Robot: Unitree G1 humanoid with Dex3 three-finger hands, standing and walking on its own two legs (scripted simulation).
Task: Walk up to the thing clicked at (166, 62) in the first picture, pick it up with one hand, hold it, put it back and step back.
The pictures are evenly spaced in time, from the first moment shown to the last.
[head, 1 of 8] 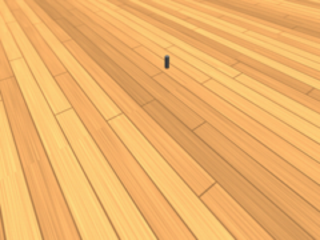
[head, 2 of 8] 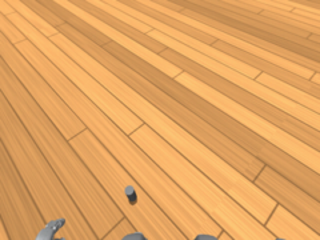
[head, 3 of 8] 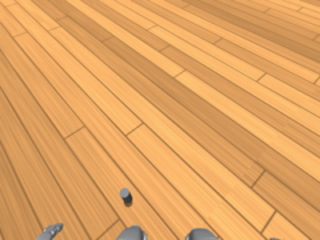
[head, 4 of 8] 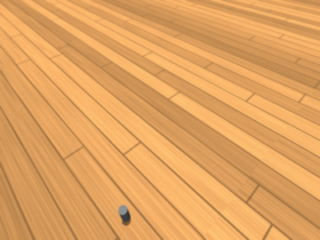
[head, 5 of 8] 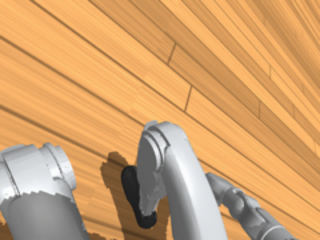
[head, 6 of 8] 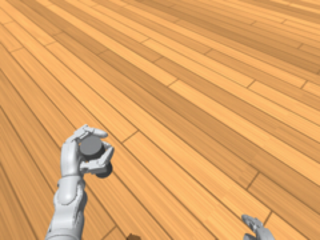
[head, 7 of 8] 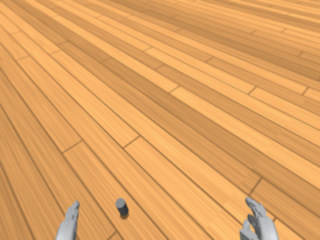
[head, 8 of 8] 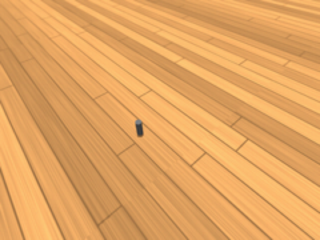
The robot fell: no
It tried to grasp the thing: yes
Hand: left
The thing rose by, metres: 0.69
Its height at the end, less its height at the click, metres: +0.00
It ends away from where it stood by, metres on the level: 0.01
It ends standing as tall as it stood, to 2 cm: yes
